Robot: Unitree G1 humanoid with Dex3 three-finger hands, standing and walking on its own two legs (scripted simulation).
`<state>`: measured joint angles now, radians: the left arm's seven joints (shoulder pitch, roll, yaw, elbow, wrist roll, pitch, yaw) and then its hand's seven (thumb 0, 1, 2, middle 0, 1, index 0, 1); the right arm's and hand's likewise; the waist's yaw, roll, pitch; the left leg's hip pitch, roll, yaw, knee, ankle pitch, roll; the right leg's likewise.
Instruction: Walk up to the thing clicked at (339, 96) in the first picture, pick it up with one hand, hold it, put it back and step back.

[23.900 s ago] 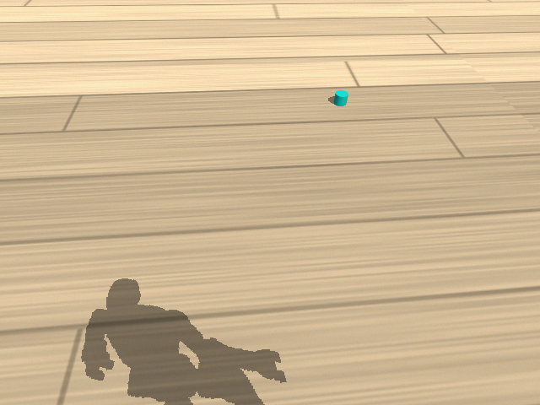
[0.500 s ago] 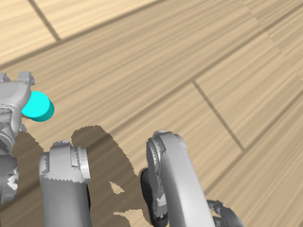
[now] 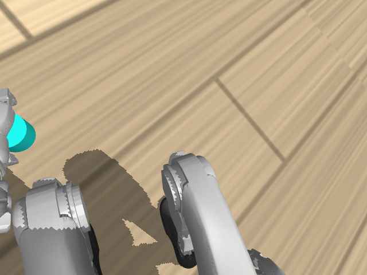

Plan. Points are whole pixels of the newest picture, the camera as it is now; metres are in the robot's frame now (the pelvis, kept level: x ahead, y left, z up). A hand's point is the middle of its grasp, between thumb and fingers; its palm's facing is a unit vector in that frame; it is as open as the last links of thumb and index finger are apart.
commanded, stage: rest palm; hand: left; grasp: from above
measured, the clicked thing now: (11, 133) +0.45 +0.29 -0.28
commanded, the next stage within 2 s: close in 0.90 s
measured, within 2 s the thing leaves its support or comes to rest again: neither
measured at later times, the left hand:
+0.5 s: hand (10, 135) +0.44 +0.28 -0.24, palm faces -0.43 -0.14 -0.89, open 13.6 cm
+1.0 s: hand (10, 137) +0.44 +0.28 -0.25, palm faces -0.43 -0.14 -0.89, open 13.6 cm
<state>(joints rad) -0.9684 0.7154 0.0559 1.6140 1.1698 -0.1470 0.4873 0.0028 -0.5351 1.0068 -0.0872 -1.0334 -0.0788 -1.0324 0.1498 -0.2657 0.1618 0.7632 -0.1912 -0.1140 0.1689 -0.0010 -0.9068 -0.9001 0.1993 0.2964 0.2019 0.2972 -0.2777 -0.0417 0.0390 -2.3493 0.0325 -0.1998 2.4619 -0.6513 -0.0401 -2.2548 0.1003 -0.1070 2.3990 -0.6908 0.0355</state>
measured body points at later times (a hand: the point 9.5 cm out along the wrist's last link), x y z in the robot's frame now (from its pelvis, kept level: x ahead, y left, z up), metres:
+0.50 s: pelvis +0.00 +0.01 -0.01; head +0.26 +0.10 +0.35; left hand +0.46 +0.28 -0.19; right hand +0.06 -0.25 -0.09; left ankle +0.08 +0.14 -0.28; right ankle +0.10 -0.11 -0.28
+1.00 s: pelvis +0.00 +0.01 -0.01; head +0.27 +0.12 +0.34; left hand +0.46 +0.29 -0.20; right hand +0.05 -0.24 -0.08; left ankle +0.08 +0.14 -0.28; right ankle +0.10 -0.11 -0.28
